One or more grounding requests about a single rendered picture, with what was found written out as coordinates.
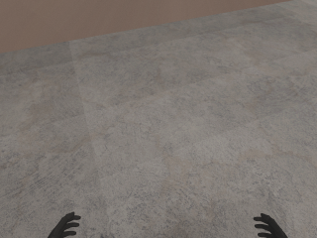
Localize robot left hand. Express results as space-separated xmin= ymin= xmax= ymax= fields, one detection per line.
xmin=48 ymin=211 xmax=81 ymax=238

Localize robot right hand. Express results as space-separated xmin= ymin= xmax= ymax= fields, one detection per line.
xmin=253 ymin=213 xmax=288 ymax=238

